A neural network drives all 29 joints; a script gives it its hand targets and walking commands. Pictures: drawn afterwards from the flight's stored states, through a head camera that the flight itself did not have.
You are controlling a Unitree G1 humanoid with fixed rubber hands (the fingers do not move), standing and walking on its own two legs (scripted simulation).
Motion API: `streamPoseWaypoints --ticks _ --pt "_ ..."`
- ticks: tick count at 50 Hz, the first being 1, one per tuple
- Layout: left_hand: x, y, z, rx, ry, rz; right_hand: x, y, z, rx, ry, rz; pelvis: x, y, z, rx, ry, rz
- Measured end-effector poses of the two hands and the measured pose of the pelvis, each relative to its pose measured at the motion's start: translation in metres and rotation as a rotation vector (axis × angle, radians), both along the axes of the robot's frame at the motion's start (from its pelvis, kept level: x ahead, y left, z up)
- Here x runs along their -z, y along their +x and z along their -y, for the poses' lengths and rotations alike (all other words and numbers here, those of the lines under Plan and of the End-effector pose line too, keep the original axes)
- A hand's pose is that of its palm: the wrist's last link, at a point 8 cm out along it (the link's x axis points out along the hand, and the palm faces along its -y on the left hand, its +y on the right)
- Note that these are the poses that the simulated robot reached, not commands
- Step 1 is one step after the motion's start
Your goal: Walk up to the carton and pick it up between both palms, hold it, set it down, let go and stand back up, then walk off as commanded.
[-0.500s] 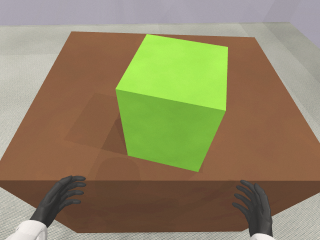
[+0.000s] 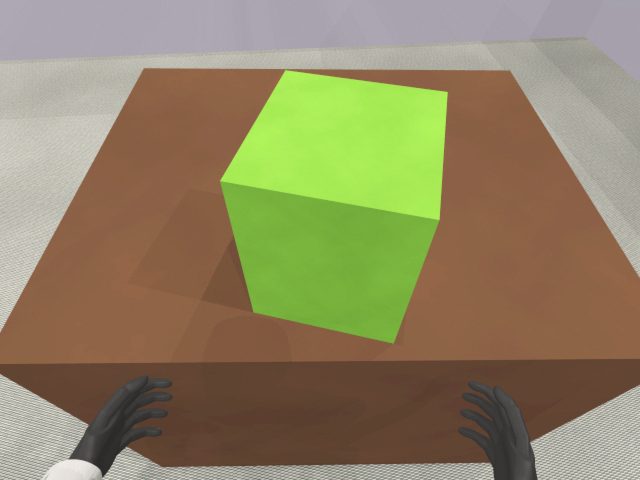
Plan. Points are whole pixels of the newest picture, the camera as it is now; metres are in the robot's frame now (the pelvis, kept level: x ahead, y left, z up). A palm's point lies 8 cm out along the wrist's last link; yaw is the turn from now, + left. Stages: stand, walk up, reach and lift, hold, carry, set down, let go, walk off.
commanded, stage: set down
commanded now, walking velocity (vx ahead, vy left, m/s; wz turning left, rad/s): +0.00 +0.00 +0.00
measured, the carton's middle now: (341, 212) +0.42 +0.01 +0.10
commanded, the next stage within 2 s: let go in 0.74 s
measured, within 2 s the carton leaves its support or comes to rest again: neither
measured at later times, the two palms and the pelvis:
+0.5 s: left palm (126, 460) +0.15 +0.25 -0.03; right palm out of the picture +0.12 -0.19 -0.05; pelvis +0.00 +0.00 +0.00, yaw +0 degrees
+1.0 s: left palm (145, 457) +0.16 +0.24 -0.06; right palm out of the picture +0.14 -0.21 -0.08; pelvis +0.01 -0.01 +0.00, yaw +1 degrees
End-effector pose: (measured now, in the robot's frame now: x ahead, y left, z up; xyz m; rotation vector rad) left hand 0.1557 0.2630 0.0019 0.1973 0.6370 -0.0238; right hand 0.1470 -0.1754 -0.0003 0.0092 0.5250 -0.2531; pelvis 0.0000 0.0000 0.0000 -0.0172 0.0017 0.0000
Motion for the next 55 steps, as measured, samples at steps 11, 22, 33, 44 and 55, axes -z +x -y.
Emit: streamPoseWaypoints --ticks 11,22,33,44,55 --pt "0.012 -0.003 0.005 -0.037 -0.009 -0.039 0.016 -0.008 0.003 -0.049 -0.011 -0.041 0.0 0.0 0.003 -0.005 0.002 -0.001" --pt "0.028 -0.004 0.014 -0.081 -0.022 -0.094 0.041 -0.023 0.012 -0.128 -0.03 -0.111 0.0 0.001 0.004 -0.005 0.003 -0.003" --pt "0.045 0.0 0.019 -0.1 -0.002 -0.149 0.062 -0.015 0.025 -0.207 -0.062 -0.141 -0.001 0.004 0.006 -0.01 0.004 -0.008" --pt "0.056 0.005 0.022 -0.116 0.008 -0.173 0.077 -0.007 0.034 -0.254 -0.08 -0.178 0.0 0.008 0.006 -0.011 0.004 -0.013" --pt "0.065 0.006 0.027 -0.133 0.008 -0.193 0.087 -0.008 0.043 -0.277 -0.094 -0.219 0.0 0.008 0.006 -0.011 0.004 -0.013"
